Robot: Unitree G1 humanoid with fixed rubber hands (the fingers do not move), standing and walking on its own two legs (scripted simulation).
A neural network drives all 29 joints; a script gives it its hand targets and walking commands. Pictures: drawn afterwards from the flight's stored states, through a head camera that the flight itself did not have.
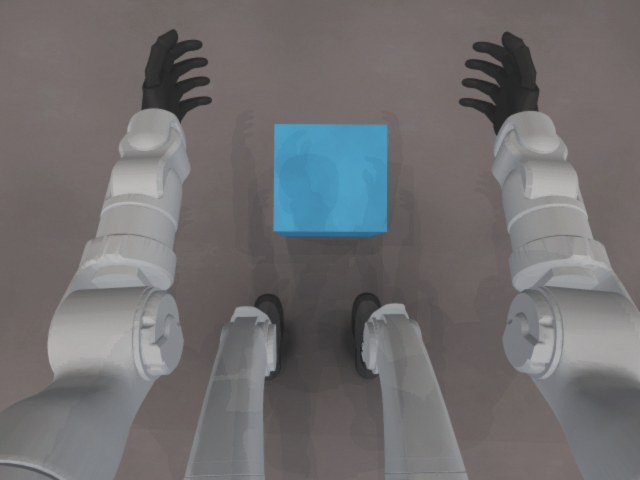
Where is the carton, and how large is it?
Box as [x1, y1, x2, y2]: [273, 124, 386, 236]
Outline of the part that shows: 274,124 274,231 285,236 370,236 386,231 386,125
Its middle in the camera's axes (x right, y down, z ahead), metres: +0.02 -0.11 +0.84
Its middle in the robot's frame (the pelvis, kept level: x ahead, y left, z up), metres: +0.48 -0.02 -0.51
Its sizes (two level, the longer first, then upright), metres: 0.210 0.200 0.250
